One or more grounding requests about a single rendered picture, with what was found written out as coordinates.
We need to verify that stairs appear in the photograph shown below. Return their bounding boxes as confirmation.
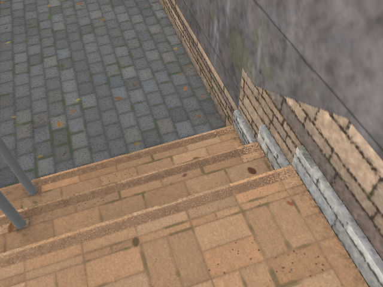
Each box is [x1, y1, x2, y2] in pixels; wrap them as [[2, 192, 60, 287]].
[[0, 125, 273, 253]]

